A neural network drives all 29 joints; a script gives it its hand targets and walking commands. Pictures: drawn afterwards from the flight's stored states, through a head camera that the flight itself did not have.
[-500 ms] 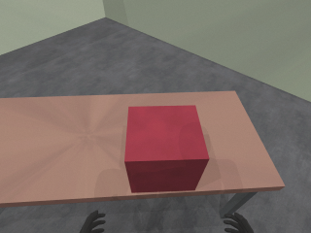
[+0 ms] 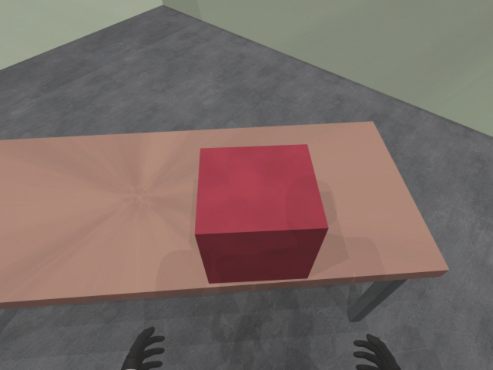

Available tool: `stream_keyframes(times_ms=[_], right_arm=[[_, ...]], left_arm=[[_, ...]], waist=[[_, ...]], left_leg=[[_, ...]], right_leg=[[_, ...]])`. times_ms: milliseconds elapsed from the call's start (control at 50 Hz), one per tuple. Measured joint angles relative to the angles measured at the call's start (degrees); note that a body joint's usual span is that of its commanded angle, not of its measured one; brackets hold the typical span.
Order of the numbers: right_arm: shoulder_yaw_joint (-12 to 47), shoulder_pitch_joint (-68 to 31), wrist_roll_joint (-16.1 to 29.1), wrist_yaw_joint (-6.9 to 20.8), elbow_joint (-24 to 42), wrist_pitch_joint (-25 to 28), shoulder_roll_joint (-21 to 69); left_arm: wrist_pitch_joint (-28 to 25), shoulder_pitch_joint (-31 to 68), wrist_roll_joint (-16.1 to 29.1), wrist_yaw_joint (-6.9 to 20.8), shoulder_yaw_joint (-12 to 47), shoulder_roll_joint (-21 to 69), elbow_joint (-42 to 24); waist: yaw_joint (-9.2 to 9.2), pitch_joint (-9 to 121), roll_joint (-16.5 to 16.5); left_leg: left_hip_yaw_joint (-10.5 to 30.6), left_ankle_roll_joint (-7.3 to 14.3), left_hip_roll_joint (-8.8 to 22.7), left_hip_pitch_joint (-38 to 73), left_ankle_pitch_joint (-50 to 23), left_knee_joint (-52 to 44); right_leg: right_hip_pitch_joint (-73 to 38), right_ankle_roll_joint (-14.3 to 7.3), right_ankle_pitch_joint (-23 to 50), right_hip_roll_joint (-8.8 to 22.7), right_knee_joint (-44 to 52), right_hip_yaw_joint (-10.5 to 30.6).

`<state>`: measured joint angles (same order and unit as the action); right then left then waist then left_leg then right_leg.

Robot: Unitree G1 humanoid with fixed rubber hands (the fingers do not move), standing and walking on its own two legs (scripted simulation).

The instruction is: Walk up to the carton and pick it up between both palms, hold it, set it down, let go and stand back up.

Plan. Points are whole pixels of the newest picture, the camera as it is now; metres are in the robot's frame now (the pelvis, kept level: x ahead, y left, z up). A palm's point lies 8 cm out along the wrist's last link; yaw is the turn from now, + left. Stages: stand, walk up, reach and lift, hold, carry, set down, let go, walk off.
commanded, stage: set down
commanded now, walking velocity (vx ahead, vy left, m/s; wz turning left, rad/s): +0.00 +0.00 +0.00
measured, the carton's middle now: (256, 216) +0.44 +0.00 -0.08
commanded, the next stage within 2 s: let go in 0.84 s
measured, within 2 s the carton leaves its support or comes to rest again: neither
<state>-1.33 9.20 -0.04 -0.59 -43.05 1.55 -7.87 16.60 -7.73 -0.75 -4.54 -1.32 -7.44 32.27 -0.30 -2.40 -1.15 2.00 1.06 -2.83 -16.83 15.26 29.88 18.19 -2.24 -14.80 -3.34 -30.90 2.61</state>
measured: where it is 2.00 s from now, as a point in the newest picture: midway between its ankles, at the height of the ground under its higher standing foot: outside the picture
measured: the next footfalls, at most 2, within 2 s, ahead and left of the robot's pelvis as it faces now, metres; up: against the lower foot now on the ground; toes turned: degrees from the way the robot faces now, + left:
none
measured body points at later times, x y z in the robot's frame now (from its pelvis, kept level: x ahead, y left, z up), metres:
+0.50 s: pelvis -0.03 -0.01 +0.00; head +0.05 +0.00 +0.44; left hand +0.13 +0.22 -0.14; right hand +0.11 -0.21 -0.15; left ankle +0.00 +0.11 -0.73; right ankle +0.01 -0.09 -0.73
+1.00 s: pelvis -0.03 -0.02 -0.01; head +0.09 +0.00 +0.42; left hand +0.13 +0.22 -0.15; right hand +0.12 -0.22 -0.16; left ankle +0.00 +0.11 -0.73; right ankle +0.01 -0.09 -0.73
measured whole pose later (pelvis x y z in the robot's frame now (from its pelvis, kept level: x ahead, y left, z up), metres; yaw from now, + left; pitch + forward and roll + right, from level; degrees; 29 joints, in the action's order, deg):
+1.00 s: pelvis -0.03 -0.02 -0.01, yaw +1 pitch +9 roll +1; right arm -2.5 -0.4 1.9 -5.1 -42.3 -20.7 -4.5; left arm 37.3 2.4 0.2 -3.3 -1.9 -12.7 29.8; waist -1.2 -5.7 -3.1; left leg 3.3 -0.7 -2.3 -29.9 14.0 34.7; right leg 31.2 -3.9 -13.9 -3.9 -36.0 0.6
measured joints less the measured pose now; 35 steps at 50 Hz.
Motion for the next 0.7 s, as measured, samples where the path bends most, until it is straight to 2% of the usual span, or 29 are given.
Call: stream_keyframes(times_ms=[300, 700], right_arm=[[-1.37, -3.75, -1.90, -1.41, -0.28, -7.81, 1.88], [-2.52, -8.99, -2.04, -3.18, -3.49, -15.25, 3.56]], left_arm=[[7.35, 5.32, 1.04, -0.35, -0.16, -1.25, 1.32], [13.56, 10.94, 0.65, 0.44, -1.44, -3.58, 5.40]], waist=[[-0.46, -3.22, -0.46], [-0.65, -4.35, -1.32]], left_leg=[[0.25, -0.46, 0.13, -2.47, -2.26, -0.15], [1.05, -1.23, 0.24, -8.63, -2.23, 3.15]], right_leg=[[2.51, -0.30, 2.10, -0.06, -0.06, -0.41], [8.54, -0.97, 1.81, -0.22, -3.46, -1.56]])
